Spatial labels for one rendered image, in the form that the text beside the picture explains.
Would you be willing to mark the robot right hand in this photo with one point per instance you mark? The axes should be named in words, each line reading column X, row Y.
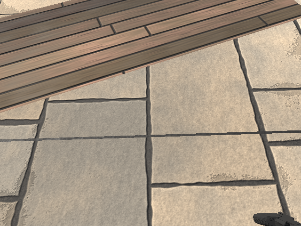
column 275, row 219

